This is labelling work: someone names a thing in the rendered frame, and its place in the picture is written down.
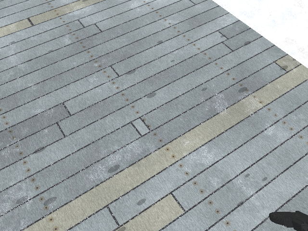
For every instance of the robot right hand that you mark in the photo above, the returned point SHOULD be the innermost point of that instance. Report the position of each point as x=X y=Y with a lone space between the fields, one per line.
x=296 y=220

